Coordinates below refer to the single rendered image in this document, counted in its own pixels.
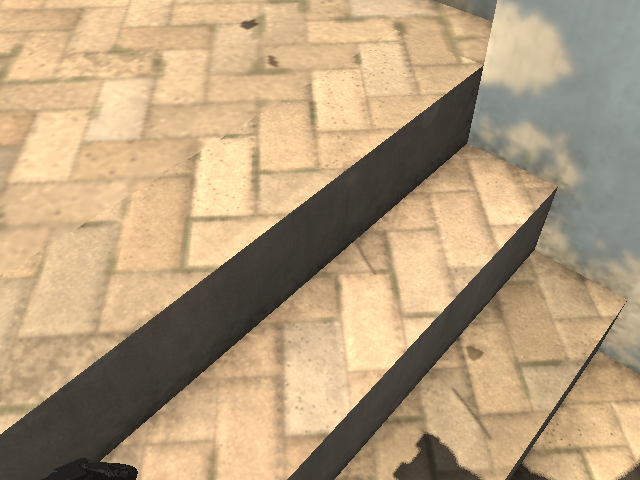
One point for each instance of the stairs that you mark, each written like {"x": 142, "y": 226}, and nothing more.
{"x": 397, "y": 325}

